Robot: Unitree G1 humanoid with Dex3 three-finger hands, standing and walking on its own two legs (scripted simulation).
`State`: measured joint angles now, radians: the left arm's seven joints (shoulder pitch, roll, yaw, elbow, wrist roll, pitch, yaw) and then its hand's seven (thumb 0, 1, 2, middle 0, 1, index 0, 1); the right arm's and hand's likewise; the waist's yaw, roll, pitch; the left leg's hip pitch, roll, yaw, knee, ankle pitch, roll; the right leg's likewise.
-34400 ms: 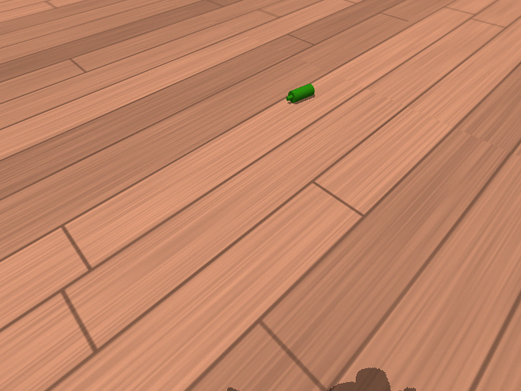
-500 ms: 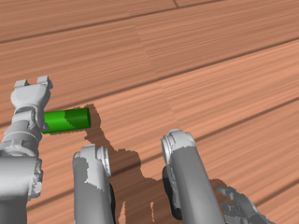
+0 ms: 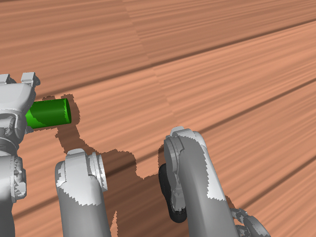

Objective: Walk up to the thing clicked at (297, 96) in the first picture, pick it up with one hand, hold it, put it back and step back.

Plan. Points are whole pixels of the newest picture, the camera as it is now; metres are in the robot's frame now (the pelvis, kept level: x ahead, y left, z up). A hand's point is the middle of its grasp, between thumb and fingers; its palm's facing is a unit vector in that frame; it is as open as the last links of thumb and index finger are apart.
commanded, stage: home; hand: left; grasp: from above
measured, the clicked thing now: (32, 115) +0.47 +0.29 -0.28
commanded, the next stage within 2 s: none
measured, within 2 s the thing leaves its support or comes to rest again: neither
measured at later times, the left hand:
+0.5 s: hand out of the picture +0.34 +0.26 +0.03, palm faces -0.32 -0.59 -0.74, open 8.4 cm
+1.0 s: hand out of the picture +0.25 +0.20 +0.24, palm faces +0.10 -0.95 -0.29, open 7.4 cm
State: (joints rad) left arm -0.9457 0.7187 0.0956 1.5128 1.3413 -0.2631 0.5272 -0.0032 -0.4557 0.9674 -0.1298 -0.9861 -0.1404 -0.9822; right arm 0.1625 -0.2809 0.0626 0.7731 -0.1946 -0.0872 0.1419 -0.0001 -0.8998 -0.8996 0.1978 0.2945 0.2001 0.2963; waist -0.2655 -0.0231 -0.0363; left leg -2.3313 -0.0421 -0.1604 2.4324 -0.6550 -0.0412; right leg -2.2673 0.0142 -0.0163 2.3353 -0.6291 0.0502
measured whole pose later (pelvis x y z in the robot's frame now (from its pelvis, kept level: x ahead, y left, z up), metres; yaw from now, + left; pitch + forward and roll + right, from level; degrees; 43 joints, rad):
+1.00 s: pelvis +0.05 -0.01 +0.32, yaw +6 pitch +20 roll -3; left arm 0.26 0.26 0.03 0.02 0.00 0.40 0.09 0.01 0.90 0.90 -0.21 -0.30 -0.21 -0.30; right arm 0.19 -0.19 0.05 0.53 0.04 -0.12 -0.11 0.01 -0.90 -0.90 0.20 0.29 0.20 0.30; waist -0.06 0.04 -0.18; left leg -1.16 0.02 -0.09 1.38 -0.57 -0.03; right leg -1.12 -0.02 -0.03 1.32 -0.54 0.03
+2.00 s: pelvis +0.08 +0.00 +0.39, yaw +7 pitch +9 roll -3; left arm 0.51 0.22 0.04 -0.15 -0.05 0.46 0.02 0.01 0.90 0.90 -0.20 -0.30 -0.20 -0.30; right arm 0.30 -0.21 0.03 0.55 0.00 -0.24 -0.19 0.01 -0.90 -0.90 0.20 0.30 0.20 0.30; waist -0.04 0.04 -0.15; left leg -0.71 0.03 -0.07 1.03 -0.49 -0.02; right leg -0.66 -0.02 -0.03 0.96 -0.46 0.04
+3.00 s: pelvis +0.09 +0.01 +0.39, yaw +7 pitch +10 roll -3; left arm 0.51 0.22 0.03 -0.16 -0.05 0.46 0.02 0.01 0.90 0.90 -0.20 -0.30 -0.20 -0.30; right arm 0.29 -0.21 0.03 0.54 0.00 -0.24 -0.18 0.01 -0.90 -0.90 0.20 0.30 0.20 0.30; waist -0.04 0.04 -0.16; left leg -0.71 0.03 -0.07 1.04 -0.51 -0.01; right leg -0.66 -0.02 -0.03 0.96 -0.47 0.04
